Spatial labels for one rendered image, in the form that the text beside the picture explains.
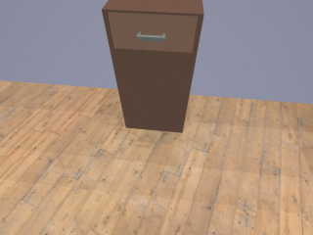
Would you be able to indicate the handle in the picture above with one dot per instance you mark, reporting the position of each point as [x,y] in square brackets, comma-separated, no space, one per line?
[153,38]

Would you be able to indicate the cabinet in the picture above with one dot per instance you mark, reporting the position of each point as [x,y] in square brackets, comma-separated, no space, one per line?
[154,86]

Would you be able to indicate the drawer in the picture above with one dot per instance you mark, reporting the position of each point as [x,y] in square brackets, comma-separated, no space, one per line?
[179,31]

